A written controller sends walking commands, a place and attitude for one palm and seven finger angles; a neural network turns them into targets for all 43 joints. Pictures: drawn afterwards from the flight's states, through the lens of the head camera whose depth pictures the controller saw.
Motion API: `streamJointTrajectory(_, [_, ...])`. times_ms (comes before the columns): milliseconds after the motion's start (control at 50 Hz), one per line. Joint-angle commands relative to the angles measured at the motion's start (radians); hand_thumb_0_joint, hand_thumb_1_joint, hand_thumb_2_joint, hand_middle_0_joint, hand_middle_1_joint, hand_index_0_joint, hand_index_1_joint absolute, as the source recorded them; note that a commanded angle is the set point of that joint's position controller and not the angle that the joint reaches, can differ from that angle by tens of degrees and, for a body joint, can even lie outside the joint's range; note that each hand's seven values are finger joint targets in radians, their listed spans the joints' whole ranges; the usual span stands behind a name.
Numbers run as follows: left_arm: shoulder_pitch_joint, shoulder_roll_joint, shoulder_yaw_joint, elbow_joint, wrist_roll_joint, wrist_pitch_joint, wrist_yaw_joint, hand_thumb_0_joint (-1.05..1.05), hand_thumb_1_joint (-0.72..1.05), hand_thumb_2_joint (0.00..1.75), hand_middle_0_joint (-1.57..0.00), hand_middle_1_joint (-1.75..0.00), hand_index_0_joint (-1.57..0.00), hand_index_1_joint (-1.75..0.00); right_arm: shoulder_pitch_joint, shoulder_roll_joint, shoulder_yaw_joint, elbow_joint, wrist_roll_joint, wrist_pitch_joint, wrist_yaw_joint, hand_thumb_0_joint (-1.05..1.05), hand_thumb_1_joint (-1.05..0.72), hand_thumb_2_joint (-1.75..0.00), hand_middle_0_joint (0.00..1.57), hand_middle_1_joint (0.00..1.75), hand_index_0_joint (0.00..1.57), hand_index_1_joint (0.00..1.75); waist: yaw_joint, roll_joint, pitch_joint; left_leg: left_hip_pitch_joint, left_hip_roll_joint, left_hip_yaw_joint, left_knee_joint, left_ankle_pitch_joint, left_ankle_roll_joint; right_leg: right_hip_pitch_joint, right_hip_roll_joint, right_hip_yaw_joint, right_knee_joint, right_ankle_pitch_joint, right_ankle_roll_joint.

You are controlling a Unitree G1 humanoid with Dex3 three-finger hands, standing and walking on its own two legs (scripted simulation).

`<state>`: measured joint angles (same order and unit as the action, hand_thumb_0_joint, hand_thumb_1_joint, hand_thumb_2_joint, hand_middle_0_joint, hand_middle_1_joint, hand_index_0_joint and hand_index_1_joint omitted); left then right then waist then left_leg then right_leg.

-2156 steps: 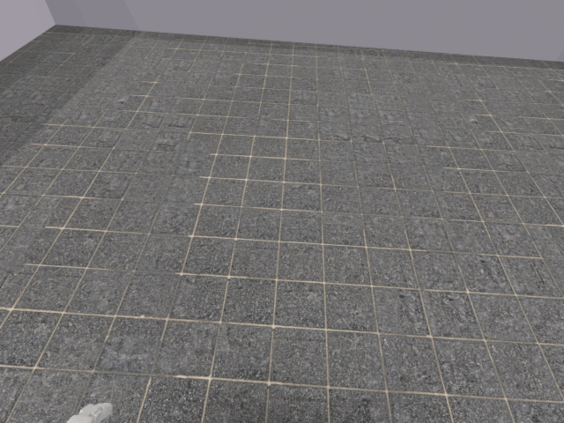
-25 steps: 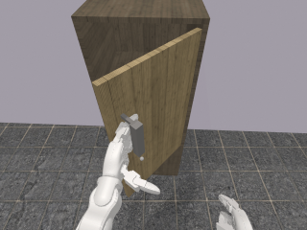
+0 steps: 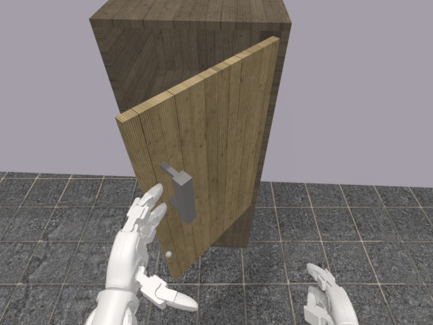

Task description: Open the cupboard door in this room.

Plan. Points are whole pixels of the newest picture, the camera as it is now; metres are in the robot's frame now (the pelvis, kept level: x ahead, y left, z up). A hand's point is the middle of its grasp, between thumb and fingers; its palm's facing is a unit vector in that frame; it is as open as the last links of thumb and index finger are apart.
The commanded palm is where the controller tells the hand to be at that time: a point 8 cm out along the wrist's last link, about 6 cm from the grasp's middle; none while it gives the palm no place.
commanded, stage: slide the hand sideways off the handle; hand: left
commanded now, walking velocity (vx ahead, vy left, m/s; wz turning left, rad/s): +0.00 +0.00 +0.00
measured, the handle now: (177, 193) +0.32 +0.10 +0.10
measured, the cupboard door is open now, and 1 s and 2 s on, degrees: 50 50 50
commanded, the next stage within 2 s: draw the hand back to the body in 0.40 s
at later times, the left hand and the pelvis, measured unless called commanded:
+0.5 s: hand (140, 279) +0.18 +0.13 +0.08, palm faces +0.03 -1.00 -0.04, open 16.3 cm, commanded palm +0.15 +0.19 +0.09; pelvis +0.00 -0.02 -0.01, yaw +1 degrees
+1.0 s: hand (98, 265) +0.18 +0.18 +0.12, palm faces +0.03 -1.00 -0.08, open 16.2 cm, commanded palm +0.14 +0.24 +0.14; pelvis +0.00 +0.00 +0.00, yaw +1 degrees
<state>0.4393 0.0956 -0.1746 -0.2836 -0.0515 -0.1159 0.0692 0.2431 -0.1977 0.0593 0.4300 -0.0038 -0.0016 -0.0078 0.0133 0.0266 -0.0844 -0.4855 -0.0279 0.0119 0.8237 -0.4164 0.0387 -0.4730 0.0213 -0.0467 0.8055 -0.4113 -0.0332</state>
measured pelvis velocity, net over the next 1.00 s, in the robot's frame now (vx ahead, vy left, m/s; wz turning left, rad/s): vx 0.00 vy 0.00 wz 0.02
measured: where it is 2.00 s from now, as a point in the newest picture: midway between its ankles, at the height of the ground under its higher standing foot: outside the picture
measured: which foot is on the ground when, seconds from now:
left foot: down 0.00-1.00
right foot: down 0.00-1.00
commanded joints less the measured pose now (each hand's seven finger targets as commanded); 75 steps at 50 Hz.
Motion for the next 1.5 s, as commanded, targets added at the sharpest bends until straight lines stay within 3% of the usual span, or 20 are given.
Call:
streamJointTrajectory(0, [-0.003,0.045,0.062,-0.283,-0.024,-0.107,-0.032,0.00,-0.50,0.30,-0.15,-0.30,-0.15,-0.30,-0.081,-0.106,-0.051,-0.174,0.005,-0.080,-0.007,0.00,-0.90,-0.90,0.20,0.30,0.20,0.30,0.001,-0.026,-0.120,0.044,0.022,-0.047,-0.108,0.223,-0.016,0.061,-0.005,0.012,-0.094,0.264,-0.005])
streamJointTrajectory(160, [0.048,0.103,0.143,-0.279,-0.088,-0.164,-0.122,0.00,-0.50,0.30,-0.15,-0.30,-0.15,-0.30,-0.062,-0.124,-0.059,-0.163,0.014,-0.128,-0.025,0.00,-0.90,-0.90,0.20,0.30,0.20,0.30,-0.016,-0.054,-0.092,-0.037,0.005,-0.046,-0.050,0.154,-0.011,0.037,-0.014,0.062,-0.115,0.200,0.009])
streamJointTrajectory(240, [0.117,0.135,0.193,-0.286,-0.122,-0.174,-0.165,0.00,-0.50,0.30,-0.15,-0.30,-0.15,-0.30,-0.052,-0.127,-0.063,-0.165,0.019,-0.149,-0.032,0.00,-0.90,-0.90,0.20,0.30,0.20,0.30,-0.006,-0.052,-0.131,-0.056,0.002,-0.043,-0.023,0.165,-0.013,0.058,-0.029,0.089,-0.111,0.249,0.024])
streamJointTrajectory(360, [0.167,0.173,0.268,-0.270,-0.161,-0.178,-0.200,0.00,-0.50,0.30,-0.15,-0.30,-0.15,-0.30,-0.057,-0.126,-0.066,-0.161,0.024,-0.160,-0.039,0.00,-0.90,-0.90,0.20,0.30,0.20,0.30,-0.001,-0.087,-0.113,-0.108,-0.002,-0.047,0.008,0.154,-0.016,0.075,-0.047,0.129,-0.122,0.256,0.039])
streamJointTrajectory(460, [0.157,0.152,0.250,-0.279,-0.186,-0.201,-0.225,0.00,-0.50,0.30,-0.15,-0.30,-0.15,-0.30,-0.058,-0.131,-0.067,-0.157,0.029,-0.184,-0.041,0.00,-0.90,-0.90,0.20,0.30,0.20,0.30,-0.008,-0.063,-0.107,-0.107,-0.001,-0.052,0.019,0.148,-0.017,0.045,-0.045,0.124,-0.120,0.232,0.040])
streamJointTrajectory(540, [0.142,0.202,0.286,-0.328,-0.184,-0.211,-0.229,0.00,-0.50,0.30,-0.15,-0.30,-0.15,-0.30,-0.051,-0.133,-0.071,-0.154,0.035,-0.196,-0.045,0.00,-0.90,-0.90,0.20,0.30,0.20,0.30,0.000,-0.017,-0.136,-0.071,0.003,-0.053,0.004,0.160,-0.013,0.041,-0.038,0.105,-0.111,0.216,0.029])
streamJointTrajectory(580, [0.135,0.208,0.283,-0.351,-0.179,-0.201,-0.225,0.00,-0.50,0.30,-0.15,-0.30,-0.15,-0.30,-0.059,-0.130,-0.068,-0.157,0.039,-0.199,-0.046,0.00,-0.90,-0.90,0.20,0.30,0.20,0.30,0.003,0.019,-0.129,-0.053,0.005,-0.055,-0.013,0.166,-0.010,0.033,-0.027,0.083,-0.105,0.193,0.018])
streamJointTrajectory(720, [0.127,0.217,0.339,-0.303,-0.216,-0.108,-0.227,0.00,-0.50,0.30,-0.15,-0.30,-0.15,-0.30,-0.080,-0.134,-0.058,-0.148,0.050,-0.202,-0.062,0.00,-0.90,-0.90,0.20,0.30,0.20,0.30,0.015,-0.030,-0.064,-0.032,0.014,-0.060,-0.062,0.133,-0.011,0.036,-0.015,0.054,-0.150,0.112,0.015])
streamJointTrajectory(880, [0.070,0.256,0.371,-0.373,-0.227,-0.040,-0.246,0.00,-0.50,0.30,-0.15,-0.30,-0.15,-0.30,-0.081,-0.138,-0.043,-0.132,0.053,-0.230,-0.072,0.00,-0.90,-0.90,0.20,0.30,0.20,0.30,0.018,0.013,-0.063,0.048,0.021,-0.076,-0.122,0.186,-0.013,0.066,-0.001,0.007,-0.154,0.181,0.009])
streamJointTrajectory(940, [0.086,0.258,0.388,-0.393,-0.233,-0.023,-0.253,0.00,-0.40,0.34,-0.15,-0.30,-0.15,-0.30,-0.081,-0.135,-0.040,-0.125,0.054,-0.242,-0.070,0.00,-0.90,-0.90,0.20,0.30,0.20,0.30,0.032,0.045,-0.073,0.081,0.022,-0.081,-0.145,0.222,-0.022,0.081,0.004,-0.016,-0.149,0.217,0.004])
streamJointTrajectory(980, [0.066,0.275,0.411,-0.390,-0.241,-0.003,-0.260,0.00,-0.32,0.37,-0.16,-0.30,-0.16,-0.30,-0.089,-0.139,-0.039,-0.117,0.055,-0.244,-0.071,0.00,-0.90,-0.90,0.20,0.30,0.20,0.30,0.031,0.020,-0.065,0.084,0.025,-0.085,-0.157,0.220,-0.024,0.094,0.004,-0.020,-0.158,0.216,0.006])
streamJointTrajectory(1000, [0.026,0.414,0.435,-0.472,-0.088,-0.009,-0.123,0.00,-0.29,0.39,-0.16,-0.30,-0.16,-0.30,-0.101,-0.131,-0.041,-0.116,0.037,-0.229,-0.093,0.00,-0.90,-0.90,0.20,0.30,0.20,0.30,0.058,0.025,-0.050,0.095,0.038,-0.078,-0.206,0.206,-0.016,0.144,-0.019,0.047,-0.227,0.195,-0.007])
streamJointTrajectory(1020, [0.092,0.328,0.403,-0.421,-0.075,0.011,-0.064,0.00,-0.26,0.40,-0.16,-0.30,-0.16,-0.30,-0.091,-0.112,-0.035,-0.105,0.026,-0.221,-0.100,0.00,-0.90,-0.90,0.20,0.30,0.20,0.30,0.039,0.020,-0.003,0.111,0.034,-0.070,-0.221,0.189,-0.018,0.138,-0.026,0.047,-0.263,0.175,-0.006])
streamJointTrajectory(1040, [0.125,0.299,0.386,-0.402,-0.066,0.024,-0.038,0.00,-0.22,0.42,-0.16,-0.30,-0.16,-0.30,-0.087,-0.112,-0.035,-0.102,0.026,-0.214,-0.099,0.00,-0.90,-0.90,0.20,0.30,0.20,0.30,0.036,-0.019,0.006,0.113,0.037,-0.074,-0.230,0.186,-0.019,0.143,-0.027,0.038,-0.268,0.167,-0.004])
streamJointTrajectory(1080, [0.111,0.293,0.374,-0.406,-0.036,0.031,-0.004,0.00,-0.15,0.45,-0.16,-0.30,-0.16,-0.30,-0.099,-0.117,-0.031,-0.083,0.024,-0.200,-0.095,0.00,-0.90,-0.90,0.20,0.30,0.20,0.30,0.032,0.016,0.024,0.154,0.045,-0.075,-0.256,0.211,-0.017,0.169,-0.027,0.031,-0.288,0.179,-0.004])
streamJointTrajectory(1100, [0.100,0.308,0.384,-0.415,-0.027,0.028,0.011,0.00,-0.12,0.47,-0.16,-0.30,-0.16,-0.30,-0.106,-0.120,-0.031,-0.078,0.022,-0.195,-0.095,0.00,-0.90,-0.90,0.20,0.30,0.20,0.30,0.035,0.056,0.023,0.170,0.046,-0.077,-0.277,0.213,-0.020,0.184,-0.027,0.030,-0.297,0.179,-0.006])
streamJointTrajectory(1140, [0.081,0.320,0.391,-0.420,-0.010,0.023,0.033,0.00,-0.05,0.50,-0.17,-0.30,-0.17,-0.30,-0.116,-0.123,-0.030,-0.067,0.019,-0.193,-0.093,0.00,-0.90,-0.90,0.20,0.30,0.20,0.30,0.033,0.067,0.033,0.200,0.049,-0.080,-0.313,0.207,-0.022,0.203,-0.025,0.026,-0.318,0.169,-0.006])
streamJointTrajectory(1280, [0.040,0.361,0.452,-0.412,0.008,0.006,0.070,0.00,0.20,0.60,-0.18,-0.30,-0.18,-0.30,-0.145,-0.130,-0.034,-0.022,0.006,-0.194,-0.094,0.00,-0.90,-0.90,0.20,0.30,0.20,0.30,0.043,0.042,0.006,0.290,0.058,-0.087,-0.407,0.296,-0.028,0.320,-0.025,0.019,-0.373,0.231,-0.006])
streamJointTrajectory(1340, [0.030,0.361,0.470,-0.395,0.011,0.005,0.071,0.00,0.31,0.64,-0.18,-0.30,-0.18,-0.30,-0.151,-0.132,-0.038,-0.003,0.005,-0.188,-0.086,0.00,-0.90,-0.90,0.20,0.30,0.20,0.30,0.046,0.073,0.024,0.320,0.063,-0.086,-0.431,0.358,-0.042,0.340,-0.022,0.019,-0.392,0.262,-0.006])
streamJointTrajectory(1480, [-0.005,0.381,0.531,-0.342,0.005,-0.001,0.069,0.00,0.55,0.75,-0.19,-0.30,-0.19,-0.30,-0.168,-0.136,-0.049,0.023,0.002,-0.166,-0.076,0.00,-0.90,-0.90,0.20,0.30,0.20,0.30,0.052,0.032,0.048,0.354,0.068,-0.075,-0.472,0.424,-0.047,0.391,-0.018,0.021,-0.436,0.310,-0.005])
